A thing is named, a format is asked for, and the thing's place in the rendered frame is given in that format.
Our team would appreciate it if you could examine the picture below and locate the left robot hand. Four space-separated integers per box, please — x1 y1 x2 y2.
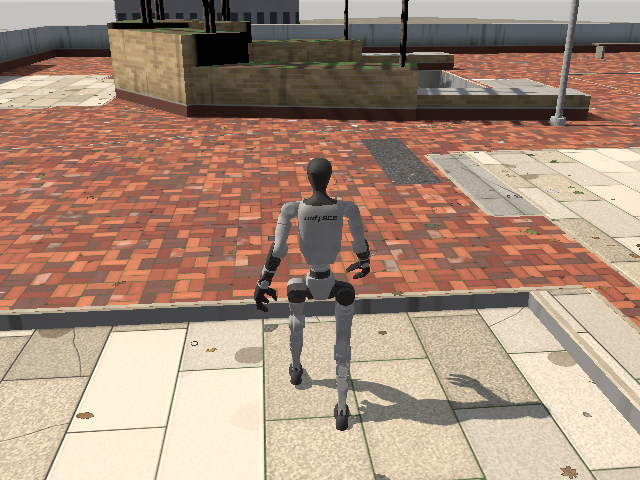
254 284 277 312

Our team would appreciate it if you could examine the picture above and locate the left robot upper arm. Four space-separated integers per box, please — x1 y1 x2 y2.
272 201 299 258

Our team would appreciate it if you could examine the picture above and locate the right robot upper arm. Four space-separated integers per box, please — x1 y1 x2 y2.
340 201 367 254

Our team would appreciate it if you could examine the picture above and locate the left robot foot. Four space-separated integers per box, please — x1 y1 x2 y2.
289 363 303 385

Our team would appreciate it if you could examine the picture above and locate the right robot forearm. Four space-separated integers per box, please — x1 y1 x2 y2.
356 238 370 268

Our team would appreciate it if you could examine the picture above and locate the right robot thigh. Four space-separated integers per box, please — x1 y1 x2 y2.
334 280 355 363

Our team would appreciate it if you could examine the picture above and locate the right robot hand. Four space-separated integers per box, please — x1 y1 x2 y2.
346 262 370 279

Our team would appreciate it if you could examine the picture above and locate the left robot forearm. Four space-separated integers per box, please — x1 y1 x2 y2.
257 242 281 289

